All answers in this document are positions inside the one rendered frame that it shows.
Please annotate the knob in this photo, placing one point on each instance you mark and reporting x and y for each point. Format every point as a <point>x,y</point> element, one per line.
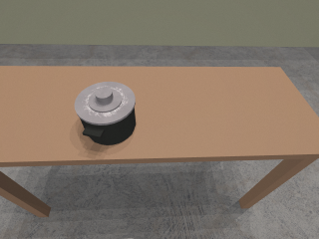
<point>104,95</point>

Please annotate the lid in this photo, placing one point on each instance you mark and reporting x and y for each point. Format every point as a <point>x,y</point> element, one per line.
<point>91,111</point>

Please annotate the pot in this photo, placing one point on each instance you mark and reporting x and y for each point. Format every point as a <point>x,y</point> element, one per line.
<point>110,134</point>

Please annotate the table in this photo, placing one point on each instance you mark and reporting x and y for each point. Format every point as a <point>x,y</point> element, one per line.
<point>183,114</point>

